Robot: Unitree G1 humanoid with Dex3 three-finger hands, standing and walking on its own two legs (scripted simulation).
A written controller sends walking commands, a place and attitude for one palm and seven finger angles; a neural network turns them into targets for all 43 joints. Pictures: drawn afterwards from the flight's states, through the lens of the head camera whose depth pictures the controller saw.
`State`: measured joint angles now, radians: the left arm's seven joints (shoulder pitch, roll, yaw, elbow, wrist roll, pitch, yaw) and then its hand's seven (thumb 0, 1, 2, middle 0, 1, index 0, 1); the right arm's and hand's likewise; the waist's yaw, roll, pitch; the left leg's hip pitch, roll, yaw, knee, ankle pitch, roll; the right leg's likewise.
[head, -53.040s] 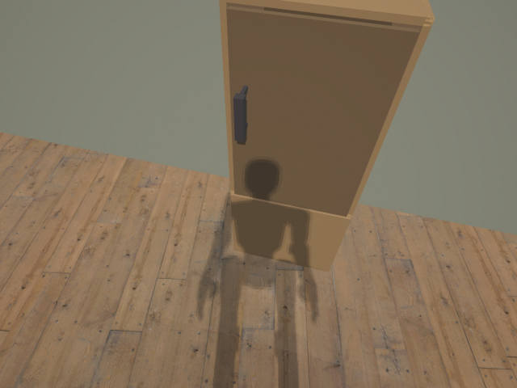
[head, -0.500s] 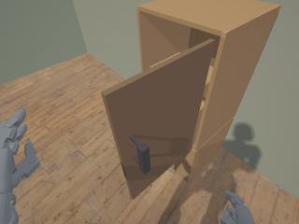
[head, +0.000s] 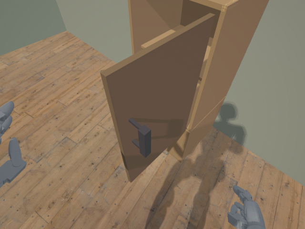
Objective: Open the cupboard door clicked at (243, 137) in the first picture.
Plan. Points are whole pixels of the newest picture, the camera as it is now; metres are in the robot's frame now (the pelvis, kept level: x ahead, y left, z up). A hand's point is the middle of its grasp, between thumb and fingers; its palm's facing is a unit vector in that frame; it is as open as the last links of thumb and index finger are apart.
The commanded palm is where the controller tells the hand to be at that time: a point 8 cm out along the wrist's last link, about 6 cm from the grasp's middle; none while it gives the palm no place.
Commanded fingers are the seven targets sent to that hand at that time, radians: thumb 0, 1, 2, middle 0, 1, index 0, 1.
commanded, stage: step back with the hand held close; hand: left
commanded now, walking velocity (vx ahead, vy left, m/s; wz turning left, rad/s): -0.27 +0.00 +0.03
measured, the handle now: (139, 137) +0.36 +0.07 +0.01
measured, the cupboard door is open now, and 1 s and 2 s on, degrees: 90 90 90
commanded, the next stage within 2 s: stop stepping back and stand still in 0.80 s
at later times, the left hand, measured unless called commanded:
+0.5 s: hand out of the picture +0.13 +0.28 +0.16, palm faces +0.44 -0.77 -0.47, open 7.4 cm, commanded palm +0.05 +0.32 +0.18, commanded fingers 0.00 0.90 0.90 -0.20 -0.30 -0.20 -0.30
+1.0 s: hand out of the picture +0.06 +0.24 +0.17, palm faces +0.32 -0.79 -0.52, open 7.4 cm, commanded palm -0.01 +0.28 +0.18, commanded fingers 0.00 0.90 0.90 -0.20 -0.30 -0.20 -0.30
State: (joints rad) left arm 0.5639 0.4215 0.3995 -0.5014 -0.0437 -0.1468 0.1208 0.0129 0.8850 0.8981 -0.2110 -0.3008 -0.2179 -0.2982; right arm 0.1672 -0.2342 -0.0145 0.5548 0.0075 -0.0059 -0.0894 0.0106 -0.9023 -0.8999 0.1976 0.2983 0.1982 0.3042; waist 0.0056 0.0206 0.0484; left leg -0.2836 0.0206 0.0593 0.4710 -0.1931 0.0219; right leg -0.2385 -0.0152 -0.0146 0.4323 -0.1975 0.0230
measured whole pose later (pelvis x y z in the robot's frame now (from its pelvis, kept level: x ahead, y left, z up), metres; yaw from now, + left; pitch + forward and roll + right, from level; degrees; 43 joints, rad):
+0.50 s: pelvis -0.07 +0.01 -0.02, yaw +2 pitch -1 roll -4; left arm 0.51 0.42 0.44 -0.55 -0.01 -0.22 0.16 0.01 0.88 0.90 -0.21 -0.30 -0.22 -0.30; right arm 0.21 -0.21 0.00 0.61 -0.01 -0.09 -0.09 0.01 -0.90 -0.90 0.20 0.30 0.20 0.30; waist -0.02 0.02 0.07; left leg -0.46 0.02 -0.01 0.61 -0.13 0.05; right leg -0.40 0.04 -0.01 0.74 -0.33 0.03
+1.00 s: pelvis -0.16 -0.01 -0.01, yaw -2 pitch +1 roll -1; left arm 0.57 0.51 0.46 -0.56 -0.08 -0.17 0.13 0.01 0.88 0.90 -0.21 -0.30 -0.22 -0.30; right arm 0.13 -0.20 0.00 0.58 -0.02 -0.11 -0.05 0.01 -0.90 -0.90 0.20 0.30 0.20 0.30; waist -0.02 -0.01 0.04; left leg -0.43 0.03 0.03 0.35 0.05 0.02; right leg -0.25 0.07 -0.02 0.68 -0.50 -0.02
